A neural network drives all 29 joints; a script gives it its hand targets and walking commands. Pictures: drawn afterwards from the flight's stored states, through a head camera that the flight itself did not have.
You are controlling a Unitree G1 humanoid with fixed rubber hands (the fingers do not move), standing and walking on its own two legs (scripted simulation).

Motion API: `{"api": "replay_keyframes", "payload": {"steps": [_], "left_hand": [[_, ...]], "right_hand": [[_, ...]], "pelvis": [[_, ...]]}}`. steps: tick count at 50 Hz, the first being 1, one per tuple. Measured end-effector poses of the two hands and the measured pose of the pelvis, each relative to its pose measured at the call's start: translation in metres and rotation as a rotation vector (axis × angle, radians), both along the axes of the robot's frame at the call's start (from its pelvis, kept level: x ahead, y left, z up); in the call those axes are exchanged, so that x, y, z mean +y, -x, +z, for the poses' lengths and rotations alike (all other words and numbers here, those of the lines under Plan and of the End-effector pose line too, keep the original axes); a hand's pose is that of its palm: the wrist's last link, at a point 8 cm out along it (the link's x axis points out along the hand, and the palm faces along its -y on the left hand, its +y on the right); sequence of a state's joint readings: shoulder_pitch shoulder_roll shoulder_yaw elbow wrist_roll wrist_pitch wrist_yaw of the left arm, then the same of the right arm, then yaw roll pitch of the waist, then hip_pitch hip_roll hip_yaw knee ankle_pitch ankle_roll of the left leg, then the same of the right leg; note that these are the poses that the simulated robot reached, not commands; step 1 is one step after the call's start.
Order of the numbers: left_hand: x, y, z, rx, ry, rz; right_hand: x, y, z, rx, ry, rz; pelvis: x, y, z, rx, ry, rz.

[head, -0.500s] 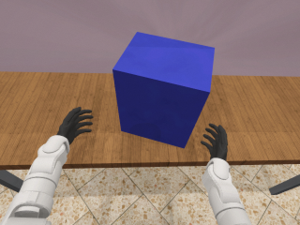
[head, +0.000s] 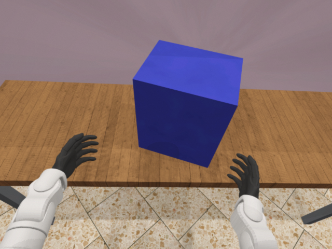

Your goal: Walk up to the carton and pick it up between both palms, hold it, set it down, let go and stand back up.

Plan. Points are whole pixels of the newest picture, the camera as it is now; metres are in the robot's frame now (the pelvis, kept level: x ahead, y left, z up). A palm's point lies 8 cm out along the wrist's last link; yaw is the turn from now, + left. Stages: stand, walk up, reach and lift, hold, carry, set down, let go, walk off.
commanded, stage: set down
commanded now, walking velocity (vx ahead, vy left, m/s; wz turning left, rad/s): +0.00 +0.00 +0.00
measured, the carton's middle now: (184, 107) +0.48 -0.03 +0.05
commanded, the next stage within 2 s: none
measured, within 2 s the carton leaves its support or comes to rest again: neither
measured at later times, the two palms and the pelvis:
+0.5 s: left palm (47, 204) +0.20 +0.28 +0.01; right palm (247, 220) +0.18 -0.15 +0.02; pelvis +0.01 +0.01 +0.00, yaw -1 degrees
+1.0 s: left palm (49, 223) +0.17 +0.26 +0.00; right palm (248, 222) +0.18 -0.17 -0.01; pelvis +0.01 +0.00 +0.00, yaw +1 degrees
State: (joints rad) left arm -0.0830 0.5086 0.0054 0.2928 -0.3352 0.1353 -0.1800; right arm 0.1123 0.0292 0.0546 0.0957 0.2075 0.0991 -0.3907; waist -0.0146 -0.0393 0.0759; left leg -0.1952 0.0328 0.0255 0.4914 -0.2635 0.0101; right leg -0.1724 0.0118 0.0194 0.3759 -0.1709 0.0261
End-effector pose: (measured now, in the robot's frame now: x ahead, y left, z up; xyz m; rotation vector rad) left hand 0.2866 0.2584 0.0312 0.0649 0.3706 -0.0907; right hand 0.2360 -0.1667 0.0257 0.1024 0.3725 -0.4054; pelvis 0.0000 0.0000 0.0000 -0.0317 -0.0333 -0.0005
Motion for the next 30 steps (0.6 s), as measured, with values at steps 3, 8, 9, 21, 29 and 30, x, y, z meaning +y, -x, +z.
{"api": "replay_keyframes", "payload": {"steps": [3, 8, 9, 21, 29, 30], "left_hand": [[0.003, 0.004, 0.001, 0.004, -0.001, -0.001], [0.006, 0.015, 0.000, 0.015, -0.003, -0.002], [0.007, 0.018, -0.001, 0.019, -0.004, -0.002], [0.014, 0.066, -0.014, 0.065, -0.008, -0.001], [0.020, 0.104, -0.019, 0.085, -0.003, 0.024], [0.021, 0.108, -0.019, 0.088, -0.001, 0.029]], "right_hand": [[0.001, 0.006, -0.002, 0.012, -0.001, -0.005], [0.002, 0.017, -0.003, 0.016, -0.005, -0.014], [0.002, 0.020, -0.003, 0.015, -0.005, -0.015], [0.012, 0.051, -0.006, 0.041, -0.016, -0.002], [0.014, 0.070, -0.012, 0.084, -0.019, 0.006], [0.014, 0.072, -0.013, 0.090, -0.019, 0.006]], "pelvis": [[0.003, -0.001, 0.000, -0.008, 0.002, -0.003], [0.007, -0.003, 0.000, -0.018, 0.006, -0.008], [0.008, -0.003, 0.000, -0.020, 0.006, -0.010], [0.014, -0.005, -0.001, -0.046, 0.010, -0.015], [0.013, -0.007, -0.001, -0.071, 0.011, -0.008], [0.013, -0.008, -0.001, -0.073, 0.011, -0.006]]}}
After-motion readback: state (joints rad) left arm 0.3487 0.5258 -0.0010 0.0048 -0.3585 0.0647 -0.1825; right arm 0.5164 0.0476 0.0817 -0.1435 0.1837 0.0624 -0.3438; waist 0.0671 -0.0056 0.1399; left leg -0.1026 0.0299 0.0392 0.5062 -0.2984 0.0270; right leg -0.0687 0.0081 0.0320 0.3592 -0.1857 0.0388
